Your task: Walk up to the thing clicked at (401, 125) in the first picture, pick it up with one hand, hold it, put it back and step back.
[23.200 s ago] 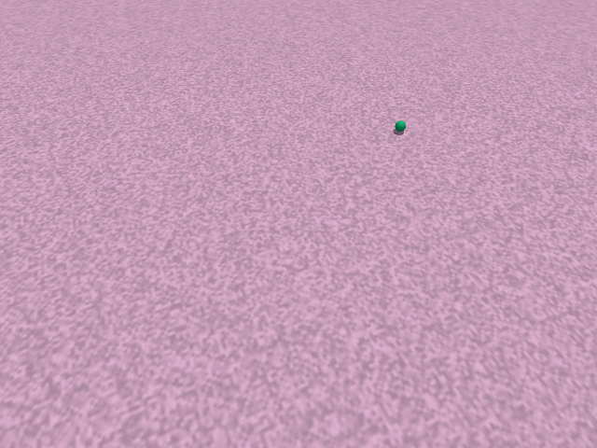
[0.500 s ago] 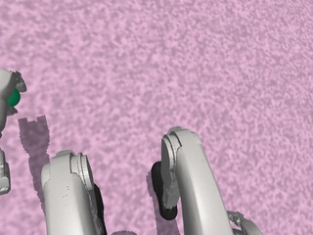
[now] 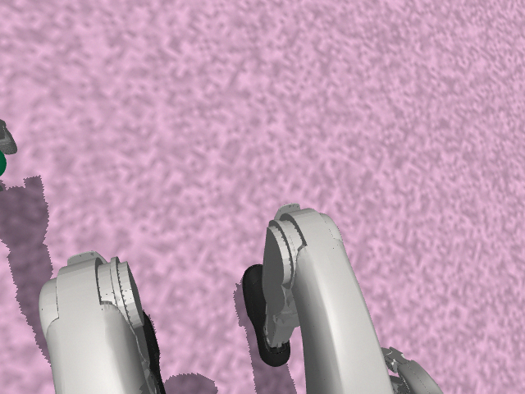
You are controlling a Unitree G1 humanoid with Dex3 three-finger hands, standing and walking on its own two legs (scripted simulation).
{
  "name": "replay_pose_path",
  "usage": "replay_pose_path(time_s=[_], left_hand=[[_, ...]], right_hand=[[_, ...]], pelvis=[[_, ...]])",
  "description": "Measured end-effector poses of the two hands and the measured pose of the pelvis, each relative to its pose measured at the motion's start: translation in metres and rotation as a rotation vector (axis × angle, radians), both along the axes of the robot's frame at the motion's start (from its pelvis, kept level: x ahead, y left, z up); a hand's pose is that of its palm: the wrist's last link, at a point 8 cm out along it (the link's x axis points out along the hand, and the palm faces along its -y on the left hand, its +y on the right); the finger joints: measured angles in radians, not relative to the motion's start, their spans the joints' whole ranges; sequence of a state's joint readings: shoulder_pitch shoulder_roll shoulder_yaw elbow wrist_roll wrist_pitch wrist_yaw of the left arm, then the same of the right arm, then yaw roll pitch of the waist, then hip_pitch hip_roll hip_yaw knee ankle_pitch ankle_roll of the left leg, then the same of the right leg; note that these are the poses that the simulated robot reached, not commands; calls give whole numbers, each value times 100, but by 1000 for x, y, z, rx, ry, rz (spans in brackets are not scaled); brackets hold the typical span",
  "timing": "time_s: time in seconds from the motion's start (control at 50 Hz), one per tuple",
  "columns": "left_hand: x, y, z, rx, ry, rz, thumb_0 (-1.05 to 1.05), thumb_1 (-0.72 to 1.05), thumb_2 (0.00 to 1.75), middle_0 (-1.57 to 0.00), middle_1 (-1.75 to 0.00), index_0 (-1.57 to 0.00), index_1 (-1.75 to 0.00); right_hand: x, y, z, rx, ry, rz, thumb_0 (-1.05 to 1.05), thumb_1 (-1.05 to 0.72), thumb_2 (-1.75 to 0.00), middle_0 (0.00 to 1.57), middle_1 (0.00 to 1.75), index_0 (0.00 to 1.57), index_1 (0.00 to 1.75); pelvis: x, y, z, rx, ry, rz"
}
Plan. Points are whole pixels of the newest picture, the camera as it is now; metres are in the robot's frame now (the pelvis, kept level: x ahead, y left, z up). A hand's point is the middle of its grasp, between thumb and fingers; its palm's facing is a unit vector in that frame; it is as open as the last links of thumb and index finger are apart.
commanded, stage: rest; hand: left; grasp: from above
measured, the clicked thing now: out of the picture +0.47 +0.30 -0.21
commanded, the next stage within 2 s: open in 1.70 s
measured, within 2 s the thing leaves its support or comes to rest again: rests again in 1.76 s
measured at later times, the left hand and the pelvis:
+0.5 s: hand out of the picture +0.47 +0.30 -0.24, palm faces -0.46 -0.11 -0.88, open 7.5 cm; pelvis +0.00 +0.00 -0.03, yaw -3 degrees
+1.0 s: hand (0, 172) +0.47 +0.30 -0.26, palm faces -0.45 -0.11 -0.88, open 7.6 cm; pelvis +0.00 +0.01 -0.03, yaw -5 degrees
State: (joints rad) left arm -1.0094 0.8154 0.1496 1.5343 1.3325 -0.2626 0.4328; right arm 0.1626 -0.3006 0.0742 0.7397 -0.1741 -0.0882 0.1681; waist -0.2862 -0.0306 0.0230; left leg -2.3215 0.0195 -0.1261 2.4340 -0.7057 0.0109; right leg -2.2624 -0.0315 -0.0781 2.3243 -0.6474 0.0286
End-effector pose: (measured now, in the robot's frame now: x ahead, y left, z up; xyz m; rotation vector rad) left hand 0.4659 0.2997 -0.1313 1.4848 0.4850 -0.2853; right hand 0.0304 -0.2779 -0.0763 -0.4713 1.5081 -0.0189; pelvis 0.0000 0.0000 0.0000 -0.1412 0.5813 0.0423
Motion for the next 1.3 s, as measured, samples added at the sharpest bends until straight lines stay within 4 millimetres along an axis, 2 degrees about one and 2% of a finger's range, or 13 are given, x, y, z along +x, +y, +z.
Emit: replay_pose_path(time_s=[0.34,0.62,1.3], left_hand=[[6,3,-33,2,-9,30,0,23,38,-76,-69,-89,-63],[8,3,-57,-19,-7,35,0,24,40,-75,-69,-88,-64],[12,-2,-80,-21,-11,37,0,25,40,-73,-71,-86,-66]], right_hand=[[-5,9,-12,14,10,35,0,-91,-90,20,30,20,30],[-15,11,-7,6,50,77,0,-91,-90,20,30,20,30],[-15,26,3,49,39,175,0,-91,-90,20,30,20,30]], pelvis=[[2,2,-20,-25,-25,-17],[3,4,-28,-48,-57,-32],[1,8,-32,-82,-97,-50]])
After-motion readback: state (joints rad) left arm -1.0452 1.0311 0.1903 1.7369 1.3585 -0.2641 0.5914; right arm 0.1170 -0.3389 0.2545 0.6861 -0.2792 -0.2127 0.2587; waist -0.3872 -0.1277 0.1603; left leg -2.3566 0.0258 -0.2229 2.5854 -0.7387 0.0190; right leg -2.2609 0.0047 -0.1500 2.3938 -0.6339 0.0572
